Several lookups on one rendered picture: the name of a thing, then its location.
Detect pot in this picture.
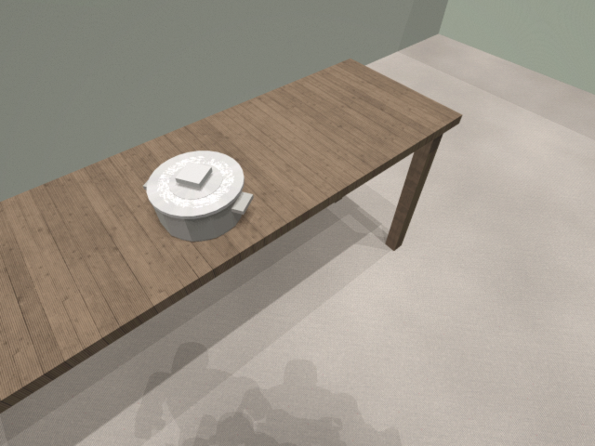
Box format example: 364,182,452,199
143,181,254,242

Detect lid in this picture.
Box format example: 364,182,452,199
147,151,245,219

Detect knob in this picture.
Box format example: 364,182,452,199
175,162,213,189

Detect table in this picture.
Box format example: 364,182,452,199
0,59,462,413

